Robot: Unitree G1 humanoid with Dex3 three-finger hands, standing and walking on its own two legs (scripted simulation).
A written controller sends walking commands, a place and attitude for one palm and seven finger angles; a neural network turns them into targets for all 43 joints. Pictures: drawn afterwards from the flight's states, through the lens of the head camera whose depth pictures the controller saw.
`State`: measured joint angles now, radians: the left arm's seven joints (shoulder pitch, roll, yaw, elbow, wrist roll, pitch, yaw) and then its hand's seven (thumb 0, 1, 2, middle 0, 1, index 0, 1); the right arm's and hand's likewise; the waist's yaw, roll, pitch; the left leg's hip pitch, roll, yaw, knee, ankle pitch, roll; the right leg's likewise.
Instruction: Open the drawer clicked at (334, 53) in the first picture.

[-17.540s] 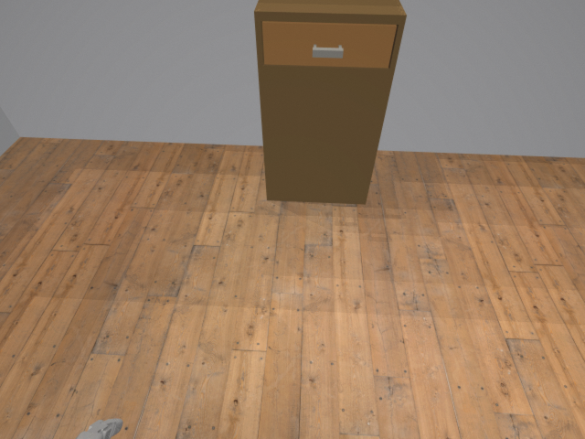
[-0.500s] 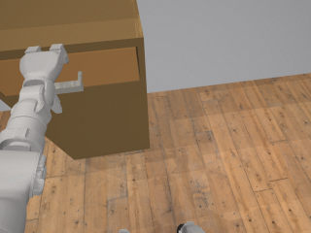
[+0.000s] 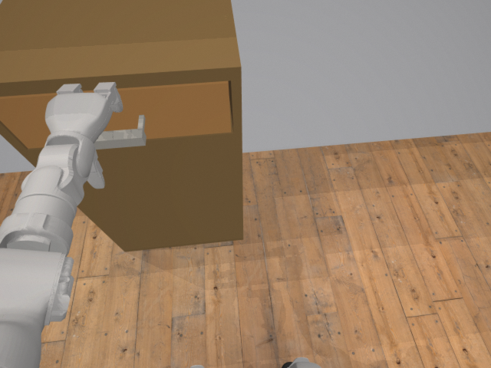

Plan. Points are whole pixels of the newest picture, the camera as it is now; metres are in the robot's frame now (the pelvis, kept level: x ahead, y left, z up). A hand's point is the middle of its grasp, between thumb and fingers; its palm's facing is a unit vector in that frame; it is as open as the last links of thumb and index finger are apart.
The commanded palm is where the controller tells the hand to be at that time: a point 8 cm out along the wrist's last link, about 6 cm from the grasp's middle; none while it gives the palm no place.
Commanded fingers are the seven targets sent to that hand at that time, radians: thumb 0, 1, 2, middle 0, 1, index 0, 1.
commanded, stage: move the hooked fingers above the handle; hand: left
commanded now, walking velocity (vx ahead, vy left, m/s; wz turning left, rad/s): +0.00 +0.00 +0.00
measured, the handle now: (118, 130) +0.55 +0.25 +0.01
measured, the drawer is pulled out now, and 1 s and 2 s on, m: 0.00 0.00 0.00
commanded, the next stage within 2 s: lower the fingers behind the handle in 0.22 s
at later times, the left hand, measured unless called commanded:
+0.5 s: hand (90, 143) +0.47 +0.26 +0.06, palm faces -0.04 +0.00 -1.00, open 13.8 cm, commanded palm +0.47 +0.26 +0.11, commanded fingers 0.00 -0.50 0.30 -0.30 -1.20 -0.30 -1.20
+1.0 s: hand (106, 150) +0.49 +0.25 +0.02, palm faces -0.06 +0.01 -1.00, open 13.8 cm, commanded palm +0.47 +0.26 +0.07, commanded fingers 0.00 -0.50 0.30 -0.30 -1.20 -0.30 -1.20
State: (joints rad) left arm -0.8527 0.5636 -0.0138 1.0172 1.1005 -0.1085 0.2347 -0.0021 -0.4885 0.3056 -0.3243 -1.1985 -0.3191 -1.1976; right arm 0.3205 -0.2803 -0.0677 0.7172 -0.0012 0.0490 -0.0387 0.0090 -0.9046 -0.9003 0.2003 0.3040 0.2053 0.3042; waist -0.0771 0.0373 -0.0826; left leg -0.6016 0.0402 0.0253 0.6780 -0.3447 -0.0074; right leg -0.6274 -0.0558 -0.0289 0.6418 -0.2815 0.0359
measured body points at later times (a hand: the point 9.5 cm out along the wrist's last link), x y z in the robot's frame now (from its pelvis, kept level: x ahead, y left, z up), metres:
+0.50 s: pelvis +0.00 +0.00 +0.00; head +0.09 -0.01 +0.44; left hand +0.47 +0.26 +0.11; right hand +0.01 -0.28 -0.13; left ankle -0.02 +0.12 -0.72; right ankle +0.01 -0.15 -0.72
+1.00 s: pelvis +0.00 +0.01 -0.01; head +0.11 +0.00 +0.42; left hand +0.49 +0.25 +0.08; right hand -0.01 -0.27 -0.14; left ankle -0.02 +0.12 -0.72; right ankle +0.01 -0.15 -0.72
